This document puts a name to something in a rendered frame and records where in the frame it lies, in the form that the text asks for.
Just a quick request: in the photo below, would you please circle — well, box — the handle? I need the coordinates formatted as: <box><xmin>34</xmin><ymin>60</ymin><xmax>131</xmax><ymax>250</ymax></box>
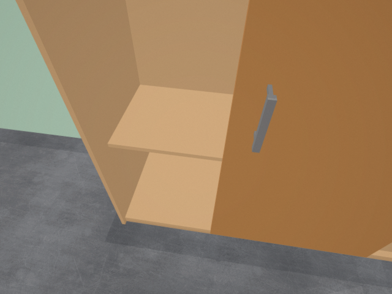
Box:
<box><xmin>252</xmin><ymin>85</ymin><xmax>277</xmax><ymax>153</ymax></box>

